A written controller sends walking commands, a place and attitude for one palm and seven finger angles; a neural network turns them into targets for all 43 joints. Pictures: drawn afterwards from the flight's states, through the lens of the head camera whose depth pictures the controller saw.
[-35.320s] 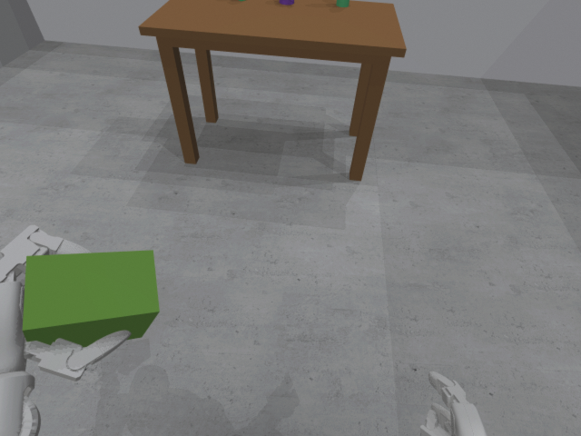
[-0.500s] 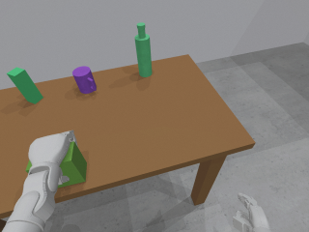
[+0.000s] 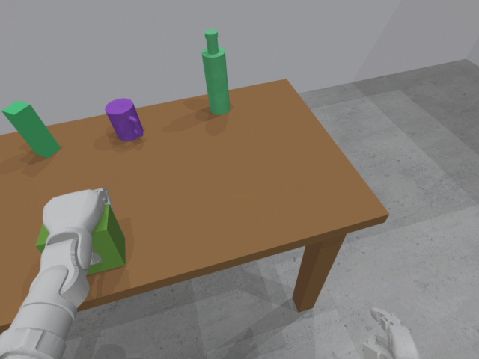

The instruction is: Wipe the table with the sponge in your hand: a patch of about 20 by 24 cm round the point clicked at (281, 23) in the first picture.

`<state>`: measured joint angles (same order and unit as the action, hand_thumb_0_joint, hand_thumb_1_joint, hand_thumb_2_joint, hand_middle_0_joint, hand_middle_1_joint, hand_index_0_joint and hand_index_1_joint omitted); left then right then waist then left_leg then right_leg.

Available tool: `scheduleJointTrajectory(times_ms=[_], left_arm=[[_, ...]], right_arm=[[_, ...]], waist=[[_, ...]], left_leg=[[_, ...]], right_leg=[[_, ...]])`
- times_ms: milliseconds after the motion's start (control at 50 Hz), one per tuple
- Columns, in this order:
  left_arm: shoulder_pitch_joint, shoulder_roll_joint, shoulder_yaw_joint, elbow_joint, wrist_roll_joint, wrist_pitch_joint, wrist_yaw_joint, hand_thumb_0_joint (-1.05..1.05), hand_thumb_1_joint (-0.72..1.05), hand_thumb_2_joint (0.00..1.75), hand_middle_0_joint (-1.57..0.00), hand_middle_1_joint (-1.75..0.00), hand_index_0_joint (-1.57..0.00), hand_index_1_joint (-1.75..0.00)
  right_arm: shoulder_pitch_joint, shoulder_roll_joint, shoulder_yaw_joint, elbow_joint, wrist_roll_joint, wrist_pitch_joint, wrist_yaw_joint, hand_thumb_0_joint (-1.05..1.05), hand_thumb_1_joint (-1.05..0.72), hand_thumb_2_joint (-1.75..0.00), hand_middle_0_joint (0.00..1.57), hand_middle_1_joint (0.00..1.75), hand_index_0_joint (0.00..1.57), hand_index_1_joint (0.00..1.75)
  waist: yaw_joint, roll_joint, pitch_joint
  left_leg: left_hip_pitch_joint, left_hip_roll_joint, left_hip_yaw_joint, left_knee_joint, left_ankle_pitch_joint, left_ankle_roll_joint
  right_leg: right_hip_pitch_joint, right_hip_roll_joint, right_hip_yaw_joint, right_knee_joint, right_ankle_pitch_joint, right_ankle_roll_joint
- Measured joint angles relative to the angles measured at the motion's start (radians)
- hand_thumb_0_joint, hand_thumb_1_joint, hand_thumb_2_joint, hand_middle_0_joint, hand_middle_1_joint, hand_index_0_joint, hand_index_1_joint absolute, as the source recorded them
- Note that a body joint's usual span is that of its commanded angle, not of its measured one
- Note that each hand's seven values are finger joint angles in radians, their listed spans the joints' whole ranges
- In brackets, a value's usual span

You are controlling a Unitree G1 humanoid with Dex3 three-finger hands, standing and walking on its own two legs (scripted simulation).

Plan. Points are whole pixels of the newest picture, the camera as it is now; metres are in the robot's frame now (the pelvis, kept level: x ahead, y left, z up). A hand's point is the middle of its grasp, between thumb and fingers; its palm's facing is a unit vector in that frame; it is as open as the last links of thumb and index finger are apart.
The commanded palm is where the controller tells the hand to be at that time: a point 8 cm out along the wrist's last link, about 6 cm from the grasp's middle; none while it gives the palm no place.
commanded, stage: wipe forward along the first lane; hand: left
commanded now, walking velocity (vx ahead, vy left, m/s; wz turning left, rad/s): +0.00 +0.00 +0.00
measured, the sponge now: (89, 247) +0.29 +0.33 -0.01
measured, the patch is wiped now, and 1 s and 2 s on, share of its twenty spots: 0.10 0.25 0.35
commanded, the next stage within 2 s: slide across to the middle lane in 1.30 s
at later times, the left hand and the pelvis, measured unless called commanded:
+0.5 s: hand (89, 206) +0.35 +0.34 +0.03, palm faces -0.14 +0.01 -0.99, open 10.4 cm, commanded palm +0.34 +0.34 +0.07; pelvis -0.01 +0.00 -0.01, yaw -1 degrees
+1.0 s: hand (88, 187) +0.40 +0.37 +0.03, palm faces -0.14 +0.02 -0.99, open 10.5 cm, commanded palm +0.40 +0.36 +0.07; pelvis -0.01 +0.02 -0.02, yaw -1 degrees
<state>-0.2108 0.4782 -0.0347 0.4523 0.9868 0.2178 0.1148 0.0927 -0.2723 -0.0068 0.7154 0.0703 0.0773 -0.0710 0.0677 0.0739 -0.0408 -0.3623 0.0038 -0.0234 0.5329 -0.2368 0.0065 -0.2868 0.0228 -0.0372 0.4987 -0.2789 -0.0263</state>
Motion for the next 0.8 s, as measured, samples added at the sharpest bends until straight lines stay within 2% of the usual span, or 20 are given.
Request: scheduleJointTrajectory(times_ms=[220,340,580,800], left_arm=[[-0.084,0.039,0.052,0.145,0.011,-0.092,0.033,0.00,-0.55,1.06,-0.72,-1.30,-0.73,-1.31],[-0.160,0.065,0.068,0.250,0.019,-0.112,0.053,0.00,-0.55,1.07,-0.72,-1.30,-0.73,-1.31],[-0.303,0.132,0.098,0.436,0.038,-0.165,0.053,0.00,-0.56,1.07,-0.72,-1.30,-0.73,-1.31],[-0.384,0.156,0.102,0.527,0.058,-0.193,0.075,0.00,-0.57,1.07,-0.72,-1.30,-0.73,-1.31]], right_arm=[[0.071,-0.019,-0.021,0.021,0.003,0.004,0.002,0.01,-0.91,-0.90,0.20,0.30,0.20,0.30],[0.095,-0.024,-0.028,0.030,0.005,0.008,0.008,0.01,-0.91,-0.90,0.20,0.30,0.20,0.30],[0.134,-0.022,-0.022,0.023,0.010,0.013,0.018,0.01,-0.91,-0.90,0.20,0.30,0.20,0.30],[0.166,-0.019,-0.026,0.027,0.006,0.021,0.031,0.00,-0.91,-0.90,0.20,0.30,0.20,0.30]], waist=[[-0.024,0.001,-0.018],[-0.042,0.000,-0.028],[-0.080,-0.013,-0.044],[-0.092,-0.015,-0.062]], left_leg=[[-0.073,0.010,0.000,0.045,-0.015,-0.003],[-0.120,0.015,-0.001,0.073,-0.021,-0.004],[-0.195,0.021,-0.003,0.118,-0.031,0.000],[-0.253,0.019,0.004,0.152,-0.042,0.009]], right_leg=[[-0.074,0.010,0.000,0.044,-0.013,-0.005],[-0.120,0.015,-0.001,0.068,-0.016,-0.006],[-0.188,0.021,-0.002,0.099,-0.017,-0.004],[-0.240,0.018,0.006,0.115,-0.018,0.010]])
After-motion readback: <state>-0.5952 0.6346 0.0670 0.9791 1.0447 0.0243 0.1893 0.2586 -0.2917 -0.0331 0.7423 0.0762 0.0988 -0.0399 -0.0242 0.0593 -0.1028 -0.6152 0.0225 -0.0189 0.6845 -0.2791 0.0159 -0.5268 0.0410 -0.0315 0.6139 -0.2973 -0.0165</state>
